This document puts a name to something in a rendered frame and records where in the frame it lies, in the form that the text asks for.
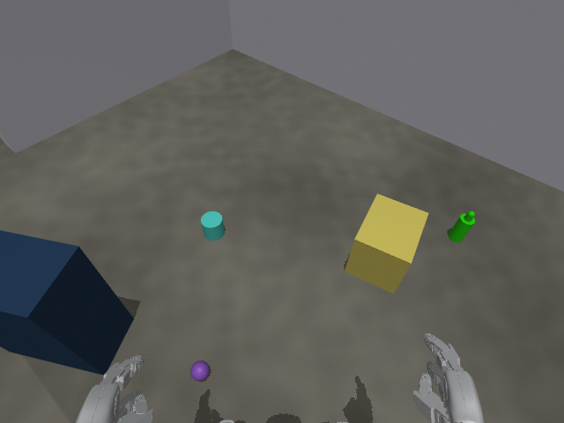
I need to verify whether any right robot hand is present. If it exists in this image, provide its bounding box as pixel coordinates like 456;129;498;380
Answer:
413;333;484;423

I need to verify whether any left robot hand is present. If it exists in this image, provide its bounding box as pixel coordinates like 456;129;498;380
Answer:
76;355;153;423

